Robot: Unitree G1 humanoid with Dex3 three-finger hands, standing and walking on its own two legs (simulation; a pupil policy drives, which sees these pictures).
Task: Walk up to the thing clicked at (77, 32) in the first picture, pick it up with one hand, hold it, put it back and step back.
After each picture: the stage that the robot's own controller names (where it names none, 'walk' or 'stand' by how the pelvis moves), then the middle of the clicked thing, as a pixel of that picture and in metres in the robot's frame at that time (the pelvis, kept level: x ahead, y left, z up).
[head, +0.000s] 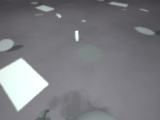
stand; (76, 36) +1.93 +0.34 -0.66
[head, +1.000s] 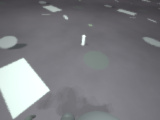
walk; (83, 40) +1.82 +0.11 -0.63
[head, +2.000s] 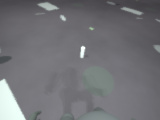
walk; (82, 52) +1.26 +0.08 -0.65
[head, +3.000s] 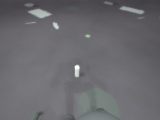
walk; (77, 71) +0.79 +0.15 -0.65
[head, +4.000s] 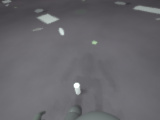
walk; (77, 89) +0.49 +0.19 -0.64
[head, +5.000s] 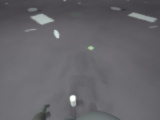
stand; (73, 101) +0.34 +0.16 -0.65
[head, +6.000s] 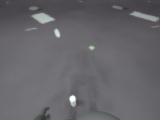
stand; (73, 101) +0.33 +0.16 -0.66
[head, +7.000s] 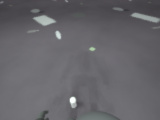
stand; (73, 102) +0.33 +0.17 -0.66
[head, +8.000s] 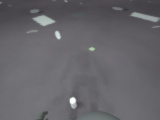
stand; (73, 103) +0.32 +0.17 -0.66
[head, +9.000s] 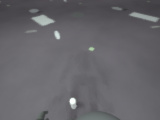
go down; (73, 103) +0.31 +0.17 -0.66
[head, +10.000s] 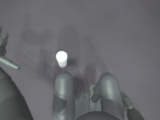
go down; (62, 60) +0.43 +0.18 -0.25
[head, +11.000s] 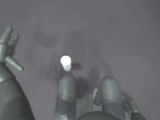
approach; (66, 64) +0.43 +0.17 -0.27
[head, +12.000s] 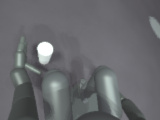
close in; (44, 55) +0.42 +0.21 -0.17
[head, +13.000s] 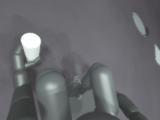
close; (32, 51) +0.43 +0.23 -0.16
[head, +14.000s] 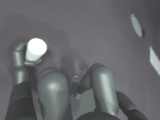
lift; (34, 53) +0.41 +0.22 -0.17
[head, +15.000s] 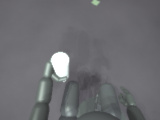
lift; (62, 70) +0.33 +0.18 +0.01
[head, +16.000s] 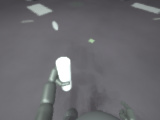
hold; (65, 76) +0.30 +0.16 +0.04
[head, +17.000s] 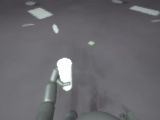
hold; (66, 76) +0.30 +0.16 +0.04
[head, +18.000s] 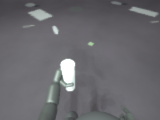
crouch; (69, 77) +0.30 +0.14 +0.05
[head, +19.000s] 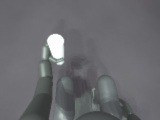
crouch; (58, 52) +0.45 +0.17 -0.03
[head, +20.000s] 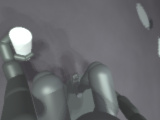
lower; (23, 47) +0.45 +0.25 -0.17
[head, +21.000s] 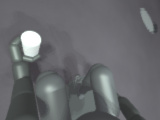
lower; (31, 49) +0.44 +0.24 -0.16
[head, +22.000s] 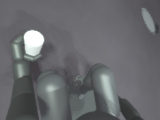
lower; (33, 48) +0.44 +0.23 -0.16
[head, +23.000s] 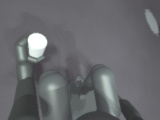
lower; (36, 50) +0.43 +0.23 -0.15
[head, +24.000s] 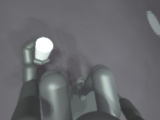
loosen; (42, 53) +0.42 +0.20 -0.15
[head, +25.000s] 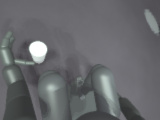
withdraw; (38, 54) +0.42 +0.22 -0.18
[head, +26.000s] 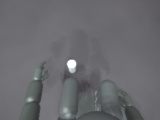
walk; (72, 67) +0.43 +0.15 -0.34
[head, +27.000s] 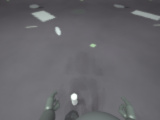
stand; (74, 99) +0.35 +0.14 -0.60
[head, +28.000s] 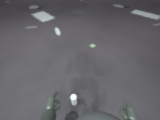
stand; (74, 100) +0.35 +0.15 -0.60
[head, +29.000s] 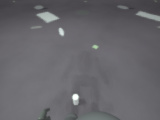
stand; (75, 99) +0.35 +0.14 -0.64
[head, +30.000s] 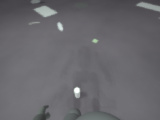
walk; (77, 93) +0.39 +0.13 -0.64
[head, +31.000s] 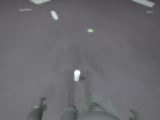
walk; (76, 76) +0.57 +0.11 -0.64
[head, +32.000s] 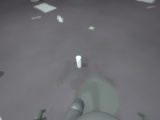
walk; (78, 62) +0.89 +0.23 -0.63
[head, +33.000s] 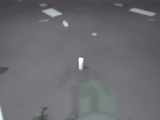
stand; (80, 64) +0.97 +0.15 -0.65
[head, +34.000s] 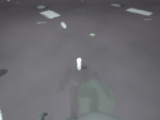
stand; (79, 64) +0.98 +0.17 -0.66
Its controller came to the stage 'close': yes
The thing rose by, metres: 0.70
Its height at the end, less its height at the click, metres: +0.00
